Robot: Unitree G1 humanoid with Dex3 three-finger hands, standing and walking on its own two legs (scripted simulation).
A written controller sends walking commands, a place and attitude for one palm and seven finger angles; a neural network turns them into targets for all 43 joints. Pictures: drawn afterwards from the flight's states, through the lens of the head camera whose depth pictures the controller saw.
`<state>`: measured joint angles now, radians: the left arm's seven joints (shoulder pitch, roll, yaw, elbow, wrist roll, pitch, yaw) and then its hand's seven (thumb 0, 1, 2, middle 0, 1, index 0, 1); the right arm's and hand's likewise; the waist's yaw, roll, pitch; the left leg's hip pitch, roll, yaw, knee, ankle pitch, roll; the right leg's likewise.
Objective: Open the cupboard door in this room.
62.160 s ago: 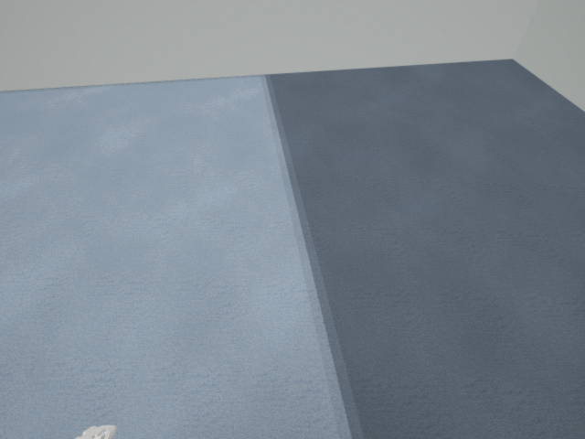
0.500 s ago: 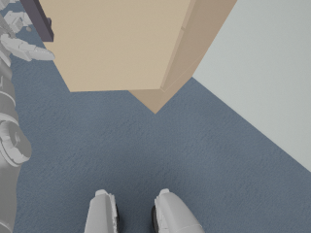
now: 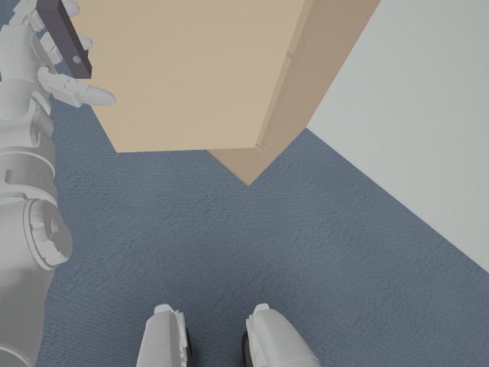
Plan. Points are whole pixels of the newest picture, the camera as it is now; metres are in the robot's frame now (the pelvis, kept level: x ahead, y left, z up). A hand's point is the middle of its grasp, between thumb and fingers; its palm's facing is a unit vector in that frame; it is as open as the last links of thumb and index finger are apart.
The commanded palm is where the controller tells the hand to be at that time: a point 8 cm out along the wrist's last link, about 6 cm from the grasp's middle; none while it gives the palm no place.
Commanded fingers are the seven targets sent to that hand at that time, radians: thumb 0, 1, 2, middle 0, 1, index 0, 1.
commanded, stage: slide the fingers in behind the handle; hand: left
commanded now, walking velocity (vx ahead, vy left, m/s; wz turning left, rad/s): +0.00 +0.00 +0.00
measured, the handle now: (69, 31) +0.61 +0.20 +0.08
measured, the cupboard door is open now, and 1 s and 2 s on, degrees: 48 48 77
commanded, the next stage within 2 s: close the thumb around the handle in 0.28 s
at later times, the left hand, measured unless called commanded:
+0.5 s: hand (82, 60) +0.56 +0.18 +0.08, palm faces +0.00 -1.00 -0.02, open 13.7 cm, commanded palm +0.54 +0.21 +0.08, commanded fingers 0.00 -0.11 0.47 -0.33 -1.24 -0.33 -1.24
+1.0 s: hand (81, 61) +0.55 +0.18 +0.08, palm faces +0.01 -1.00 -0.02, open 5.9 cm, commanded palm +0.54 +0.21 +0.08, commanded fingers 0.00 0.90 0.90 -0.40 -1.35 -0.40 -1.35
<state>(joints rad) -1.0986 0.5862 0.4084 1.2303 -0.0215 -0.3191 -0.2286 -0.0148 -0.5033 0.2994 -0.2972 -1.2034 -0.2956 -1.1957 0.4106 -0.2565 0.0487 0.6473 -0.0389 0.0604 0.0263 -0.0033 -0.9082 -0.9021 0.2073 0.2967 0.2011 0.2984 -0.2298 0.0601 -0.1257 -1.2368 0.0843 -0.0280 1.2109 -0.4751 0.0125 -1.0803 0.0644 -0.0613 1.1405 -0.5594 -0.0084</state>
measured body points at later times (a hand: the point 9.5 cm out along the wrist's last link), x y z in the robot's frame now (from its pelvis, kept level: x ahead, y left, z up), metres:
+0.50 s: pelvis +0.00 +0.00 +0.00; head +0.17 +0.02 +0.41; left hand +0.55 +0.23 +0.08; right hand -0.04 -0.26 -0.11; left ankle +0.03 +0.11 -0.63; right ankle -0.02 -0.12 -0.63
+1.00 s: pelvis +0.00 -0.01 +0.00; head +0.16 +0.02 +0.42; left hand +0.55 +0.23 +0.09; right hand -0.03 -0.27 -0.10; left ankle +0.03 +0.11 -0.63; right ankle -0.02 -0.12 -0.63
